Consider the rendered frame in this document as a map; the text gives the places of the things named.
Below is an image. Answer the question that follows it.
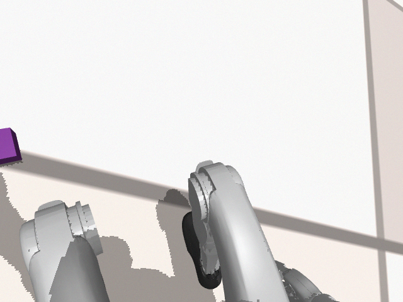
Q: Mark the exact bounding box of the right robot foot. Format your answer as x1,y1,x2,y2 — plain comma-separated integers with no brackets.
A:
182,211,222,289

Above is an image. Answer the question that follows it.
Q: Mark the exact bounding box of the small box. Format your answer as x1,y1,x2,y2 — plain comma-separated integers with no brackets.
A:
0,128,22,164

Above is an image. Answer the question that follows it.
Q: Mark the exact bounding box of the right robot hand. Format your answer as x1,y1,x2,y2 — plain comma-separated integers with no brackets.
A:
275,260,322,302

